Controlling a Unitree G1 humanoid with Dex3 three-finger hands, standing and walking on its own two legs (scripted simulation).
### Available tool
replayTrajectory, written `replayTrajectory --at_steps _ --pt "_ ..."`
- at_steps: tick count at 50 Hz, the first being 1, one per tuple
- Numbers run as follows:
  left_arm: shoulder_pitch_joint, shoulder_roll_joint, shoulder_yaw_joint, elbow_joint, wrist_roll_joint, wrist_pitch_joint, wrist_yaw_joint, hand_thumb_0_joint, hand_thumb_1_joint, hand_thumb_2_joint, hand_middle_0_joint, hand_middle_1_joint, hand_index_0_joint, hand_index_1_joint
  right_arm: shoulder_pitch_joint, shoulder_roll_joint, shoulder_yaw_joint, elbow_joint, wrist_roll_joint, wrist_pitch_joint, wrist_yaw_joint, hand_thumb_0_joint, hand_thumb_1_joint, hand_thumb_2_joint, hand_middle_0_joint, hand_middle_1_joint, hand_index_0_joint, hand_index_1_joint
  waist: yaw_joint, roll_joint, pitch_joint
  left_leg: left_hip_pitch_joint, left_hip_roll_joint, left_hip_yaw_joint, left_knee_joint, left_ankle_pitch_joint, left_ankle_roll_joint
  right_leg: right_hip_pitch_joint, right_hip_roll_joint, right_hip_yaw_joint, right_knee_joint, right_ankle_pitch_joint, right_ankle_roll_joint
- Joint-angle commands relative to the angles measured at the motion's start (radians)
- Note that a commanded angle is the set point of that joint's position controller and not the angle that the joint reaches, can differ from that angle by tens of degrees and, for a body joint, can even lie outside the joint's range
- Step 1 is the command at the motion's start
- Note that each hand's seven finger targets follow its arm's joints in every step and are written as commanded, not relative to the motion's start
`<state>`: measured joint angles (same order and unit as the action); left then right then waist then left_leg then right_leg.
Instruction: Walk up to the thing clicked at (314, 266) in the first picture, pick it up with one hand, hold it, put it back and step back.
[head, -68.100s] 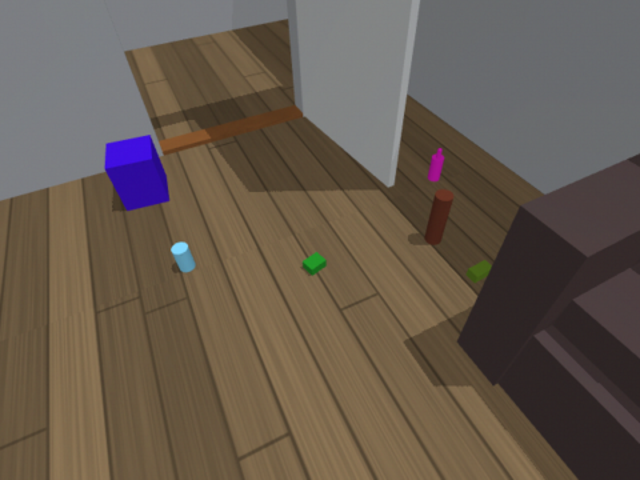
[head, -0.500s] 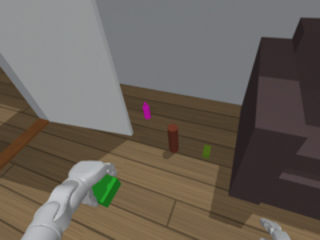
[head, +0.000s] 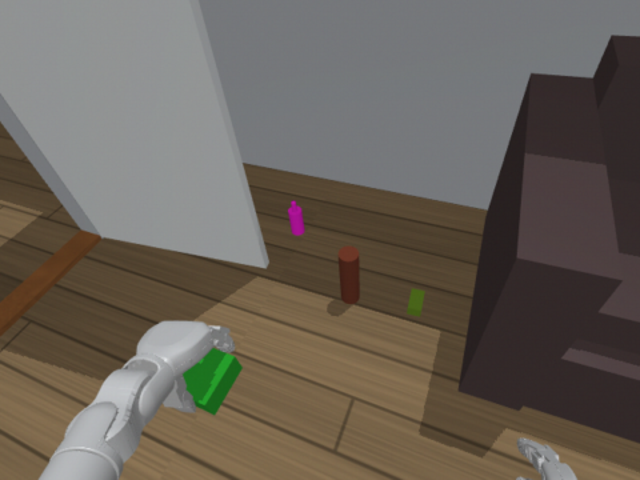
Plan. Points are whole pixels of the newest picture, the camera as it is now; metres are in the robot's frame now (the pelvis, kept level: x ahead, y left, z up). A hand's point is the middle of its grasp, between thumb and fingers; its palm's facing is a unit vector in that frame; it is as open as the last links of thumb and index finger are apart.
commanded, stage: hold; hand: left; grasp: from above
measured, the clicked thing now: (208, 378) +0.31 +0.20 -0.07
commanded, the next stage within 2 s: crouch in 0.02 s
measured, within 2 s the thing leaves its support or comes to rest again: neither
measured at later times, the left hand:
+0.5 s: hand (194, 385) +0.30 +0.23 -0.08, palm faces -0.46 +0.04 -0.89, open 9.9 cm
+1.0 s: hand (223, 401) +0.37 +0.26 -0.32, palm faces -0.43 +0.11 -0.90, open 9.9 cm
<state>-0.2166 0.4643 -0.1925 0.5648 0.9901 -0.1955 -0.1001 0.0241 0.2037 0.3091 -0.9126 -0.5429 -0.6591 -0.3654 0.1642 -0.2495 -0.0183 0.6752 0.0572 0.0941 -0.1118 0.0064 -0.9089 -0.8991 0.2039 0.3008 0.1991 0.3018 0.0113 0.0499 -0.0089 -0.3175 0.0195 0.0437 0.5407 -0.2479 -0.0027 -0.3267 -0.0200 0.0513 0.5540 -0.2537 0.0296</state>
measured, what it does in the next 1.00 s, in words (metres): lowers itself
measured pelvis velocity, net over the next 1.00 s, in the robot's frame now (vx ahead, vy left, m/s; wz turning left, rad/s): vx -0.05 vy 0.01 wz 0.00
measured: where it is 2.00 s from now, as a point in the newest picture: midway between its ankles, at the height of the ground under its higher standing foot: outside the picture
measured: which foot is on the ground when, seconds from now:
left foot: down 0.00-1.00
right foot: down 0.00-1.00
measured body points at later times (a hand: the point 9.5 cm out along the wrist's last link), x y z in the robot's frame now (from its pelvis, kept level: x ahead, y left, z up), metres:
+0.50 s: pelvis +0.00 +0.00 -0.02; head +0.05 -0.01 +0.42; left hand +0.32 +0.22 -0.03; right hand +0.15 -0.26 -0.14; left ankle +0.02 +0.12 -0.73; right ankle +0.02 -0.14 -0.73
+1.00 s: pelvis -0.05 +0.01 -0.22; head +0.12 +0.03 +0.20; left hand +0.38 +0.25 -0.27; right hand +0.00 -0.28 -0.34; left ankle +0.02 +0.12 -0.73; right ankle +0.02 -0.14 -0.73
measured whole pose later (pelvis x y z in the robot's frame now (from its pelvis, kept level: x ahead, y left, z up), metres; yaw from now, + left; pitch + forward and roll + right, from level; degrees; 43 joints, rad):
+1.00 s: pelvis -0.05 +0.01 -0.22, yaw +0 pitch +32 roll -4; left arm -0.70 0.55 -0.04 1.16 1.27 -0.27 0.30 -0.02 0.18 0.40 -0.87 -0.60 -0.60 -0.45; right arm 0.23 -0.26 -0.08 0.73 -0.05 0.06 0.01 0.00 -0.92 -0.90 0.20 0.30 0.20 0.30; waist -0.13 0.05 -0.20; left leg -1.64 0.03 -0.03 1.68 -0.60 0.01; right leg -1.59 0.00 0.01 1.63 -0.60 0.05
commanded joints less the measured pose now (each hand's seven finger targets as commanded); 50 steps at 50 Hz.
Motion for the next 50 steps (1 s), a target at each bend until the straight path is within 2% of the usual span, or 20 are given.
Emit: replayTrajectory --at_steps 1,5,6,7,8,10,15,19,25,29,31,34,37,40,43,45,46,47,48,50 --pt "-0.298 0.227 0.137 -0.14 -0.012 0.004 0.05 0.0 0.678 0.525 -0.963 -0.56 -1.018 -0.504 -0.086 -0.126 -0.04 -0.139 0.001 -0.039 -0.011 0.0 -0.907 -0.901 0.199 0.3 0.199 0.3 0.005 -0.018 -0.237 0.134 -0.031 -0.014 -0.074 0.156 0.012 0.05 0.057 -0.039 -0.089 0.112 -0.043" --pt "-0.31 0.209 0.11 -0.153 -0.02 0.006 0.041 0.0 0.688 0.522 -0.965 -0.562 -1.022 -0.504 -0.083 -0.125 -0.042 -0.142 0.002 -0.034 -0.008 0.0 -0.906 -0.901 0.199 0.3 0.199 0.3 -0.007 -0.025 -0.244 0.149 -0.033 -0.011 -0.07 0.194 0.014 0.053 0.055 -0.037 -0.089 0.152 -0.041" --pt "-0.319 0.206 0.106 -0.161 -0.019 0.004 0.039 0.0 0.722 0.469 -0.989 -0.623 -1.062 -0.548 -0.083 -0.123 -0.043 -0.144 0.002 -0.032 -0.009 0.0 -0.94 -0.915 0.199 0.3 0.2 0.3 -0.004 -0.028 -0.247 0.149 -0.035 -0.011 -0.069 0.192 0.015 0.056 0.054 -0.037 -0.094 0.152 -0.039" --pt "-0.313 0.224 0.13 -0.175 -0.021 0.001 0.04 0.0 0.642 0.489 -0.909 -0.588 -0.982 -0.523 -0.081 -0.125 -0.044 -0.145 0.001 -0.031 -0.009 0.0 -0.891 -0.897 0.2 0.301 0.201 0.301 -0.001 -0.036 -0.257 0.152 -0.036 -0.01 -0.068 0.186 0.017 0.063 0.053 -0.036 -0.098 0.148 -0.038" --pt "-0.304 0.22 0.125 -0.166 -0.019 0.0 0.042 0.0 0.609 0.543 -0.906 -0.587 -0.954 -0.538 -0.081 -0.122 -0.042 -0.144 0.002 -0.03 -0.009 0.0 -0.9 -0.899 0.2 0.3 0.2 0.3 -0.002 -0.038 -0.247 0.146 -0.037 -0.01 -0.071 0.185 0.017 0.063 0.052 -0.036 -0.099 0.148 -0.038" --pt "-0.273 0.197 0.111 -0.147 -0.017 -0.002 0.043 0.0 0.583 0.575 -0.885 -0.608 -0.931 -0.562 -0.079 -0.123 -0.042 -0.146 0.003 -0.025 -0.006 0.0 -0.899 -0.898 0.2 0.3 0.2 0.3 -0.008 -0.05 -0.233 0.138 -0.035 -0.01 -0.068 0.189 0.018 0.053 0.053 -0.037 -0.095 0.154 -0.038" --pt "-0.28 0.198 0.127 -0.098 0.007 -0.035 0.081 0.0 0.554 0.571 -0.87 -0.603 -0.914 -0.559 -0.071 -0.118 -0.043 -0.143 0.001 -0.011 -0.001 0.0 -0.902 -0.9 0.2 0.3 0.2 0.3 -0.018 -0.063 -0.215 0.083 -0.037 -0.01 -0.031 0.156 0.019 -0.003 0.047 -0.034 -0.068 0.126 -0.036" --pt "-0.303 0.212 0.155 -0.018 0.056 -0.082 0.156 0.0 0.539 0.592 -0.869 -0.599 -0.907 -0.56 -0.055 -0.122 -0.051 -0.124 -0.013 -0.002 0.01 0.0 -0.904 -0.9 0.199 0.3 0.2 0.3 -0.028 -0.073 -0.237 -0.007 -0.04 -0.013 0.062 0.125 0.017 -0.093 0.045 -0.035 0.012 0.101 -0.036" --pt "-0.466 0.217 0.142 0.114 0.167 -0.114 0.283 0.0 0.485 0.618 -0.853 -0.614 -0.885 -0.583 0.031 -0.138 -0.082 -0.097 -0.044 0.017 0.043 0.0 -0.913 -0.903 0.199 0.3 0.199 0.3 -0.059 -0.031 -0.38 -0.2 -0.038 -0.017 0.317 0.123 0.015 -0.32 0.046 -0.038 0.232 0.114 -0.039" --pt "-0.496 0.19 0.127 0.268 0.21 -0.101 0.373 0.0 0.515 0.609 -0.87 -0.63 -0.908 -0.594 0.063 -0.154 -0.097 -0.092 -0.056 0.025 0.069 0.0 -0.917 -0.903 0.199 0.3 0.199 0.3 -0.075 -0.053 -0.405 -0.378 -0.039 -0.025 0.457 0.045 0.021 -0.475 0.049 -0.048 0.357 0.033 -0.042" --pt "-0.559 0.186 0.118 0.297 0.229 -0.093 0.411 0.0 0.517 0.559 -0.877 -0.588 -0.916 -0.55 0.071 -0.163 -0.106 -0.084 -0.064 0.017 0.079 0.0 -0.917 -0.903 0.199 0.3 0.199 0.3 -0.082 -0.011 -0.467 -0.426 -0.033 -0.039 0.524 0.025 0.018 -0.578 0.054 -0.059 0.44 -0.003 -0.049" --pt "-0.615 0.217 0.141 0.339 0.239 -0.066 0.451 0.0 0.507 0.529 -0.868 -0.576 -0.91 -0.535 0.091 -0.176 -0.113 -0.076 -0.07 0.006 0.084 0.0 -0.918 -0.904 0.199 0.3 0.199 0.3 -0.083 0.018 -0.529 -0.512 -0.029 -0.061 0.597 -0.027 0.017 -0.675 0.057 -0.074 0.533 -0.051 -0.054" --pt "-0.719 0.251 0.152 0.355 0.252 -0.062 0.466 0.0 0.488 0.542 -0.853 -0.576 -0.894 -0.537 0.116 -0.184 -0.121 -0.06 -0.082 -0.014 0.082 0.0 -0.916 -0.903 0.199 0.3 0.199 0.3 -0.108 0.014 -0.581 -0.652 -0.031 -0.068 0.69 -0.124 0.023 -0.773 0.054 -0.073 0.621 -0.115 -0.056" --pt "-0.756 0.289 0.182 0.379 0.247 -0.057 0.469 0.0 0.47 0.524 -0.822 -0.588 -0.871 -0.539 0.132 -0.196 -0.128 -0.049 -0.089 -0.036 0.082 0.0 -0.914 -0.902 0.199 0.299 0.199 0.299 -0.105 0.065 -0.66 -0.692 -0.022 -0.093 0.762 -0.131 0.017 -0.888 0.048 -0.079 0.725 -0.142 -0.062" --pt "-0.757 0.319 0.202 0.418 0.26 -0.055 0.461 0.0 0.477 0.526 -0.831 -0.583 -0.879 -0.535 0.144 -0.193 -0.128 -0.041 -0.097 -0.052 0.088 0.0 -0.917 -0.903 0.199 0.299 0.199 0.299 -0.108 0.047 -0.717 -0.782 -0.028 -0.084 0.848 -0.138 0.025 -0.935 0.052 -0.084 0.794 -0.15 -0.062" --pt "-0.77 0.338 0.213 0.434 0.261 -0.058 0.45 0.0 0.499 0.547 -0.84 -0.608 -0.89 -0.557 0.151 -0.19 -0.124 -0.03 -0.103 -0.06 0.094 0.0 -0.918 -0.903 0.199 0.299 0.2 0.299 -0.107 0.068 -0.726 -0.839 -0.029 -0.087 0.89 -0.162 0.023 -0.993 0.052 -0.087 0.844 -0.177 -0.063" --pt "-0.759 0.317 0.209 0.474 0.26 -0.061 0.44 0.0 0.503 0.558 -0.83 -0.627 -0.885 -0.572 0.158 -0.199 -0.125 -0.025 -0.107 -0.064 0.1 0.0 -0.914 -0.902 0.199 0.299 0.2 0.299 -0.133 0.051 -0.697 -0.865 -0.026 -0.11 0.905 -0.177 0.021 -1.05 0.047 -0.097 0.87 -0.194 -0.061" --pt "-0.808 0.34 0.212 0.437 0.26 -0.069 0.436 0.0 0.5 0.525 -0.823 -0.615 -0.883 -0.554 0.158 -0.194 -0.123 -0.025 -0.109 -0.068 0.102 0.0 -0.915 -0.902 0.199 0.299 0.2 0.299 -0.128 0.061 -0.718 -0.89 -0.025 -0.109 0.924 -0.21 0.022 -1.069 0.051 -0.1 0.888 -0.219 -0.063" --pt "-0.77 0.352 0.222 0.5 0.266 -0.069 0.428 0.0 0.501 0.549 -0.831 -0.63 -0.887 -0.574 0.169 -0.205 -0.123 -0.022 -0.109 -0.07 0.108 0.0 -0.917 -0.903 0.199 0.299 0.2 0.299 -0.138 0.04 -0.699 -0.918 -0.026 -0.118 0.944 -0.226 0.023 -1.102 0.047 -0.103 0.907 -0.232 -0.062" --pt "-0.799 0.387 0.241 0.493 0.268 -0.087 0.42 0.0 0.512 0.538 -0.827 -0.635 -0.888 -0.573 0.169 -0.208 -0.119 -0.017 -0.114 -0.076 0.117 0.0 -0.914 -0.902 0.199 0.299 0.2 0.299 -0.139 0.066 -0.715 -0.952 -0.027 -0.131 0.977 -0.256 0.02 -1.156 0.048 -0.108 0.955 -0.258 -0.065"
